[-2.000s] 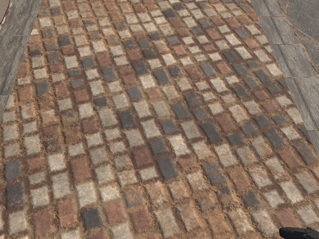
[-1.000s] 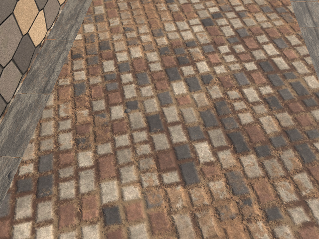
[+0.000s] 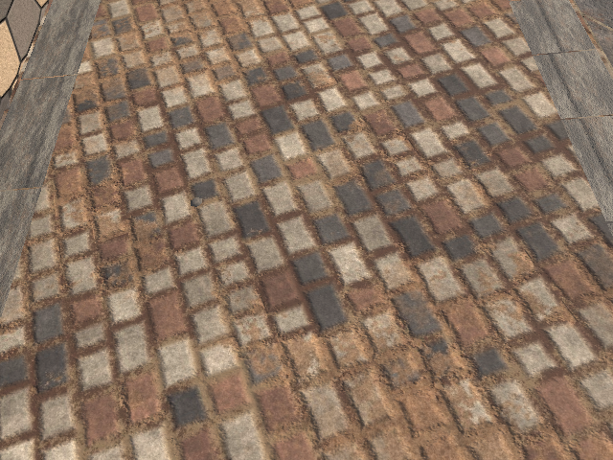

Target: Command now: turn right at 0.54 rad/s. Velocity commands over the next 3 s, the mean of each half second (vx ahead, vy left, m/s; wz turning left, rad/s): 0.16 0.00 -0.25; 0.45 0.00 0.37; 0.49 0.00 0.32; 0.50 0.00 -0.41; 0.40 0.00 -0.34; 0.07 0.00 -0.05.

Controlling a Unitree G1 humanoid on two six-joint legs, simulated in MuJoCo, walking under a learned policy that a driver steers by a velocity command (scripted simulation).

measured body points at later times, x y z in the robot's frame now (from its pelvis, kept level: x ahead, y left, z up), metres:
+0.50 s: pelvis +0.07 +0.03 +0.00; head +0.08 +0.05 +0.45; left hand +0.23 +0.28 -0.11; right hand +0.15 -0.26 -0.10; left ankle +0.06 +0.15 -0.74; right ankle +0.02 -0.07 -0.71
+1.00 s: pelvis +0.30 -0.03 +0.00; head +0.33 -0.03 +0.45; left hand +0.41 +0.26 -0.09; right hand +0.42 -0.30 -0.11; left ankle +0.23 +0.11 -0.65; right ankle +0.33 -0.13 -0.74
